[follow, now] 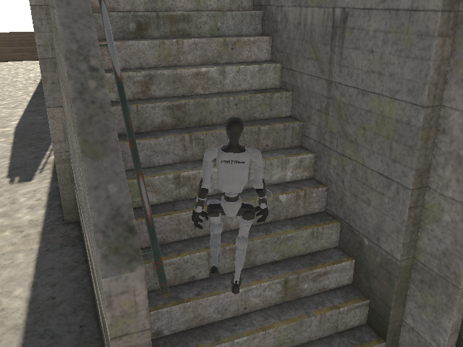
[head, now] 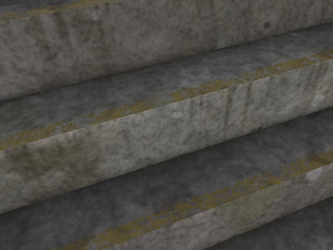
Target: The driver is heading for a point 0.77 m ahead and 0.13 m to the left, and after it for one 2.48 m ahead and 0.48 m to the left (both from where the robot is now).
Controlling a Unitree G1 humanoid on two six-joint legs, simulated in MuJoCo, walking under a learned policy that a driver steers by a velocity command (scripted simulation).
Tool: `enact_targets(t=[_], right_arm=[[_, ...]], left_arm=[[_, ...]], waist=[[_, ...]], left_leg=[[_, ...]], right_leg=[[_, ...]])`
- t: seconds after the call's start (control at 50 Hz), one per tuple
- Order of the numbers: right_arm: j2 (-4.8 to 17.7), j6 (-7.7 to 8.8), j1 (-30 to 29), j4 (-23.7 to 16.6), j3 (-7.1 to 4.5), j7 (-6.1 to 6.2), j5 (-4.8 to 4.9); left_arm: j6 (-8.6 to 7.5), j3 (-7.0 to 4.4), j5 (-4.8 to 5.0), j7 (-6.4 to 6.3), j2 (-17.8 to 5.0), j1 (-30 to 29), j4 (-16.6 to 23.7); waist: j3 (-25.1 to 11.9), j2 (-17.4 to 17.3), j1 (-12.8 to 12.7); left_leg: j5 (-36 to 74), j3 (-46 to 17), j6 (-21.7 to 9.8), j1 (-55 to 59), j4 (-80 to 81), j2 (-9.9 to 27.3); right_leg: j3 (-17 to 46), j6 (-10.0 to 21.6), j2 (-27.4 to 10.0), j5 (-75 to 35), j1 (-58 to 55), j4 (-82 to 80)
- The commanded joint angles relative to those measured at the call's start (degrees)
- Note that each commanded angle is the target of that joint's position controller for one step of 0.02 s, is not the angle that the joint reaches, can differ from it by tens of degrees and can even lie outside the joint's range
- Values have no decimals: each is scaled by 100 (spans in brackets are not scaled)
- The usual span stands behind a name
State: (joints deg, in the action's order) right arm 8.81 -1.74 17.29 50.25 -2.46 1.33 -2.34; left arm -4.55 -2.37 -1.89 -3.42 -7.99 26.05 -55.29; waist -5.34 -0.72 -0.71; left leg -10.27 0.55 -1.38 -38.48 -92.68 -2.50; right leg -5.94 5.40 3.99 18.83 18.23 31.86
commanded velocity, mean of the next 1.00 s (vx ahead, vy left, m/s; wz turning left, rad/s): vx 0.47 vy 0.00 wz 0.00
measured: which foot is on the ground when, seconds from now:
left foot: up 0.00-0.82, down 0.84-1.00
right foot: down 0.00-0.82, up 0.84-1.00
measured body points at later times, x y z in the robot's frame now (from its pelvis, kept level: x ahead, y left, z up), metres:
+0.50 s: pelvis +0.06 +0.01 +0.00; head +0.04 -0.01 +0.45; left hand -0.05 +0.20 -0.15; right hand +0.22 -0.16 -0.13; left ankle +0.07 +0.13 -0.38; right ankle +0.05 -0.03 -0.73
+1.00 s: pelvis +0.16 +0.07 +0.14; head +0.14 +0.04 +0.59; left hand +0.25 +0.32 +0.04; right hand +0.27 -0.15 -0.02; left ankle +0.27 +0.17 -0.50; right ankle +0.19 -0.06 -0.34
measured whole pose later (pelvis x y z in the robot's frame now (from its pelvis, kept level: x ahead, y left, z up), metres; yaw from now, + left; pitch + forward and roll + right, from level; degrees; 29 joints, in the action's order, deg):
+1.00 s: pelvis +0.16 +0.07 +0.14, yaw +5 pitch +0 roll +3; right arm 10.8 0.3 10.5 63.3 -2.5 3.0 -2.4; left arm -4.4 -1.8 -2.0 0.0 -8.4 13.7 -44.9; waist -3.8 -0.8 -5.8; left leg -28.6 10.3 -5.3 -41.8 -65.5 2.0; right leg 8.5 7.4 5.2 -2.9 54.7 110.6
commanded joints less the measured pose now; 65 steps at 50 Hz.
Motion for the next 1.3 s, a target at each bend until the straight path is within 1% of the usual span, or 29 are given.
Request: enact_targets(t=[0.02,0.08,0.12,0.18,0.34,0.42,0.5,0.56,0.64,0.68,0.7,0.72,0.74,0.76,0.78,0.8,0.82,0.84,0.86,0.88,0.9,0.92,0.94,1.0,1.02,1.12,1.22,1.28,1.3], right_arm=[[243,44,-210,-316,-38,-9,-10],[264,65,-421,-420,-6,-41,-36],[169,59,-525,-359,22,-34,-20],[75,129,-518,-386,54,-90,-51],[-118,139,-1151,-490,198,67,154],[-128,139,-1294,-455,214,56,166],[-454,298,-2240,-965,356,144,103],[-653,207,-2519,-1205,442,114,150],[-632,51,-3264,-1853,592,81,228],[-722,-5,-3546,-2021,750,23,355],[-885,-27,-3109,-1831,825,32,439],[-812,13,-2534,-1542,804,72,540],[-457,32,-1098,-997,641,49,623],[-309,323,-1232,-889,645,129,745],[-200,327,-456,-714,537,172,746],[67,226,94,-288,405,194,580],[327,77,510,170,255,218,452],[451,-49,649,573,128,171,276],[796,-57,25,465,-61,197,-33],[961,-55,-1131,201,-160,239,-174],[441,55,-1847,290,-40,187,-67],[-92,176,-2192,473,94,127,-15],[-283,286,-2415,533,146,125,-54],[242,558,-2310,847,52,105,8],[524,627,-2355,836,-13,81,63],[1024,740,-1694,775,-243,206,102],[930,699,-1617,406,-360,363,-189],[953,735,-2141,173,-328,264,-363],[843,699,-2593,1,-272,259,-358]], left_arm=[[-64,-117,-11,-41,-456,513,-42],[-156,-166,21,-3,-677,641,-190],[-171,-97,10,-11,-380,605,-284],[-282,-117,18,30,-453,573,-353],[-433,-21,126,140,-332,914,-814],[-549,40,125,175,-274,982,-898],[-655,84,53,204,-199,1342,-1087],[-683,114,34,178,-154,1371,-1107],[-586,168,85,172,-108,1309,-1160],[-473,133,265,-7,-341,1326,-1181],[-391,191,250,-56,-227,1256,-1221],[-327,231,352,-92,-308,867,-1007],[-397,208,487,-62,-719,705,-809],[-461,240,662,66,-535,1354,-804],[-560,119,653,223,-1043,1445,-762],[-647,1,571,388,-1333,1337,-636],[-716,-22,436,501,-1311,1042,-446],[-744,-61,123,570,-1004,243,-225],[-641,66,-61,619,-104,-555,113],[-416,39,-146,550,138,-921,847],[-230,153,-306,482,400,-1316,1366],[-84,211,-306,427,446,-999,1391],[9,200,-228,356,320,-578,1245],[282,40,172,288,-33,367,824],[354,32,204,255,-49,292,835],[513,-35,147,286,-114,-579,1118],[432,-25,-22,354,13,-998,1623],[298,-65,-47,459,-184,21,1400],[254,-29,-42,485,-145,713,1190]], waist=[[739,468,-52],[844,307,-72],[873,260,-133],[805,188,-97],[1293,264,-237],[1133,291,-271],[1194,439,-482],[1162,314,-420],[1294,429,-439],[1235,629,-528],[885,729,-266],[396,649,91],[-583,1101,733],[-1135,696,184],[-1980,938,494],[-2399,669,527],[-2554,1,571],[-2162,-576,684],[-1404,-464,567],[-962,-623,52],[46,-620,-436],[729,-352,-895],[791,-141,-1095],[732,-228,-1499],[858,-244,-1522],[549,-160,-826],[247,-569,-461],[-87,-488,-898],[-111,-256,-1275]], left_leg=[[227,-59,-17,-1257,-832,-59],[225,-177,-55,-1751,-752,97],[402,-86,-47,-1718,-1221,6],[810,-26,-90,-1826,-1336,50],[800,17,-276,-3167,-2716,164],[645,153,-289,-3522,-3048,298],[-92,2,-472,-5160,-4609,400],[-308,230,-452,-5473,-5259,557],[-482,764,-525,-4641,-3565,831],[-1045,972,-762,-3468,-1540,943],[-1396,1200,-1003,-2040,-762,741],[-2110,1036,-1138,-544,335,381],[-2307,1580,-998,999,322,-186],[-2122,1062,-1220,2461,913,-107],[-2131,525,-1131,3216,1718,-97],[-2447,375,-985,3707,2166,-199],[-2794,104,-856,3963,2606,-219],[-2287,-414,-999,3885,3425,67],[-4145,-2695,-1408,2701,4823,871],[-5771,-3741,-1412,1500,5843,1702],[-6080,-3573,-1035,-85,5917,1787],[-5653,-2753,-725,-1126,5797,1629],[-4926,-2256,-714,-1502,5796,1662],[-4284,-1189,-699,-1886,6183,1684],[-4281,-897,-656,-1837,6278,1723],[-4716,-1285,-787,-522,6427,2158],[-4954,-1607,-781,238,5772,2490],[-4936,-1056,-550,-21,4492,2225],[-4875,-552,-322,-574,3805,1909]], right_leg=[[2483,400,-1705,1399,-383,-1646],[2631,335,-1803,1809,-618,-1754],[2568,463,-1777,1412,-488,-1649],[2511,518,-1734,1482,-369,-1607],[2631,532,-1881,1293,-480,-1727],[2402,721,-1866,1001,-747,-1679],[2608,831,-2223,954,-1731,-1825],[2334,818,-2214,622,-1673,-1915],[1576,661,-1764,-216,-930,-2710],[1094,793,-1840,-1940,-952,-3757],[482,823,-1736,-3790,-730,-3604],[-72,724,-1630,-7041,-597,-2817],[15,1034,-1823,-10904,-703,-1739],[371,818,-1681,-10950,192,-627],[448,759,-1653,-10270,149,99],[502,771,-1500,-9437,314,712],[373,754,-1084,-8120,713,1592],[751,906,-687,-3448,1318,3336],[1725,653,93,-2083,2400,6336],[2018,503,455,-2028,3302,8179],[1931,514,190,-2098,3695,8311],[1828,437,33,-1896,3703,8043],[1612,316,84,-1746,3695,8428],[1393,-29,43,-2227,3267,8398],[1294,-89,-72,-2062,3346,7962],[969,-167,-612,-1907,3733,6876],[962,-20,-1151,-1459,3512,5837],[491,378,-1204,-1636,2054,4269],[198,516,-1158,-1648,1061,3031]])
Velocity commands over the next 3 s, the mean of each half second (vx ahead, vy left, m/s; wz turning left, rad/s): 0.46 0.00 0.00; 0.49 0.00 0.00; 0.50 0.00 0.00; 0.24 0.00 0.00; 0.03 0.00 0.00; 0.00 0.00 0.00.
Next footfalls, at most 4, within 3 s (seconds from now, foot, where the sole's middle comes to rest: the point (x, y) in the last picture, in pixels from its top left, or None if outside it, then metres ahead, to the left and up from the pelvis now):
0.84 left None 0.31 0.19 -0.53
1.40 right None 0.18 -0.18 -0.77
1.74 left None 0.31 0.05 -0.53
2.18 left None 0.24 0.04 -0.54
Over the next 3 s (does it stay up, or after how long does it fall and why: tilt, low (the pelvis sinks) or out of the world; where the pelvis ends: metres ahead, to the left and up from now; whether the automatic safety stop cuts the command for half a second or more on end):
stays up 0.04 0.05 0.00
